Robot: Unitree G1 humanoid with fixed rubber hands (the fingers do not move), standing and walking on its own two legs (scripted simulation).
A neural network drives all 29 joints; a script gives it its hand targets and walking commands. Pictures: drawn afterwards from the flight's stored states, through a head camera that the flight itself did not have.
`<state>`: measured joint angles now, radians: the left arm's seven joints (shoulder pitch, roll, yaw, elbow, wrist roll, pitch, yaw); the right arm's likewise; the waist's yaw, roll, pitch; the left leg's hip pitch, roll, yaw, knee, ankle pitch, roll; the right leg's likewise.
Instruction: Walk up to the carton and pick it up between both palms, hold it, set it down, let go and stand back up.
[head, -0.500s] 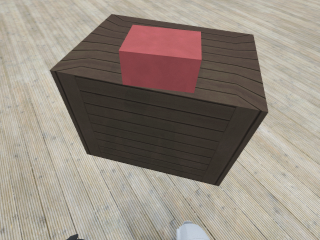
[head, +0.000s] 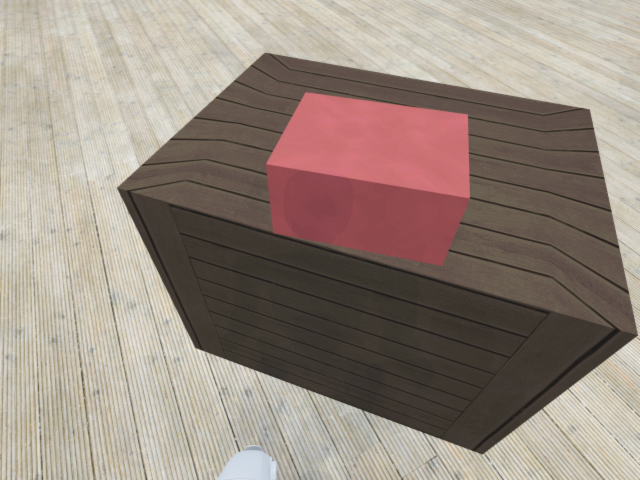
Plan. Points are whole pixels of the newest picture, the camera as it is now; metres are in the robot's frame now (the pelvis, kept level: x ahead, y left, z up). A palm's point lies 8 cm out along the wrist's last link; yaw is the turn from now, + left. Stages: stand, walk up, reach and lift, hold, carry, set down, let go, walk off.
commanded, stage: walk up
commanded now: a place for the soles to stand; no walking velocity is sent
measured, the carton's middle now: (369, 174) +0.62 -0.06 +0.03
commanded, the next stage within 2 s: none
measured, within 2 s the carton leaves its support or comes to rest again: neither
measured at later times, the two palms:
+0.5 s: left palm (150, 413) +0.24 +0.27 -0.13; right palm (496, 478) +0.17 -0.22 -0.11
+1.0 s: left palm (151, 460) +0.18 +0.25 -0.14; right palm (499, 455) +0.19 -0.23 -0.11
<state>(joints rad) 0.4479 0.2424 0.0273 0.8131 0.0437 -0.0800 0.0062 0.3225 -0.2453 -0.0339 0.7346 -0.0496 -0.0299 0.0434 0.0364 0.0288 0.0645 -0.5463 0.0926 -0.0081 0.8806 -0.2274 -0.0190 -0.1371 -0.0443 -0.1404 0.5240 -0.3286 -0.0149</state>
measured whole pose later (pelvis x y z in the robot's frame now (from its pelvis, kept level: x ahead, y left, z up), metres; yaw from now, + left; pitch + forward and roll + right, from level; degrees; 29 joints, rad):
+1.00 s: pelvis +0.10 +0.01 -0.01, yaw +2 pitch -3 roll +0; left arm 0.21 0.24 -0.02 0.87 0.02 0.03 -0.01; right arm 0.29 -0.21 0.02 0.77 0.00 -0.02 0.00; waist 0.02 -0.05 0.04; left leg -0.20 0.00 0.03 0.61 -0.36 0.01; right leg -0.34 -0.03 -0.05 0.56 -0.16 -0.01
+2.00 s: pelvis +0.19 +0.10 +0.00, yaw -13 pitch -1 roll +1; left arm 0.22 0.24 0.00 0.82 0.04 0.00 0.02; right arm 0.39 -0.21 0.02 0.84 -0.04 -0.01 -0.02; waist -0.04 -0.03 0.08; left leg -0.17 0.00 0.24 0.55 -0.37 0.08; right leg -0.38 0.01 0.03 0.71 -0.31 -0.02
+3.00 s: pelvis +0.20 +0.10 +0.00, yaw -20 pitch -2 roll +1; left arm 0.22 0.26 -0.04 0.97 -0.01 0.00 0.00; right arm 0.30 -0.26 0.05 0.91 -0.02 -0.01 0.00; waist -0.01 -0.01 0.05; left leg -0.19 0.08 0.09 0.49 -0.26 -0.04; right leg -0.24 0.00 -0.01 0.52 -0.26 -0.02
